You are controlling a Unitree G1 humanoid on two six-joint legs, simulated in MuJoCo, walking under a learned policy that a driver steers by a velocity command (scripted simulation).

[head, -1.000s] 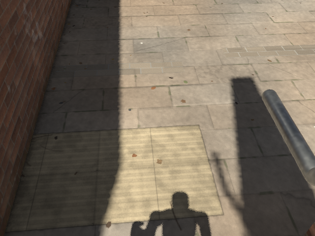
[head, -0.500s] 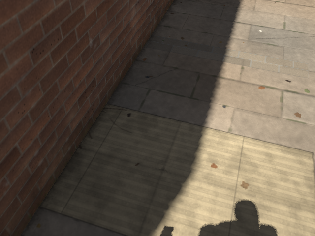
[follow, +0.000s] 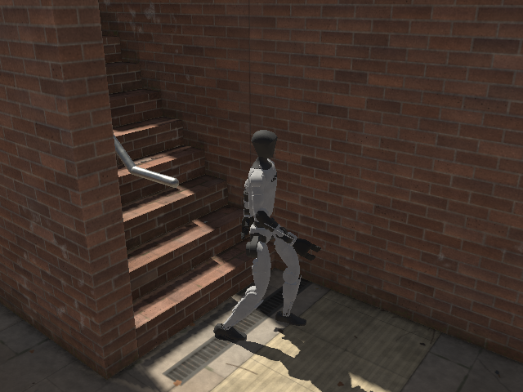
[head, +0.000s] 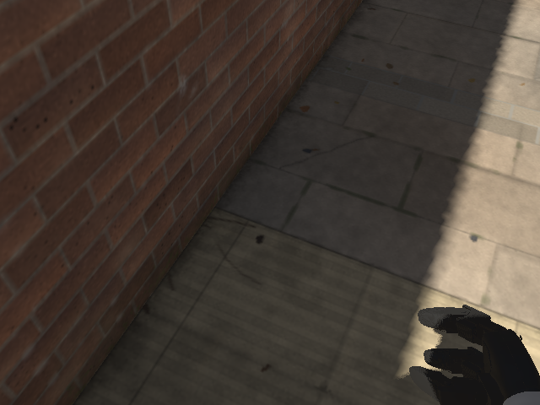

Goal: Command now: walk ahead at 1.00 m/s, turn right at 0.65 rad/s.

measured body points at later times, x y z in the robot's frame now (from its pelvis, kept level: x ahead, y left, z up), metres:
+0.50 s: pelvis +0.44 -0.07 -0.01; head +0.47 -0.08 +0.43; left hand +0.69 +0.12 -0.12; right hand +0.38 -0.32 -0.14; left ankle +0.30 +0.14 -0.56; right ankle +0.51 -0.11 -0.71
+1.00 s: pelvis +0.83 -0.20 +0.02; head +0.87 -0.23 +0.46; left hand +1.12 -0.08 -0.10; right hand +0.72 -0.48 -0.09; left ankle +0.97 -0.17 -0.71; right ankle +0.67 -0.22 -0.59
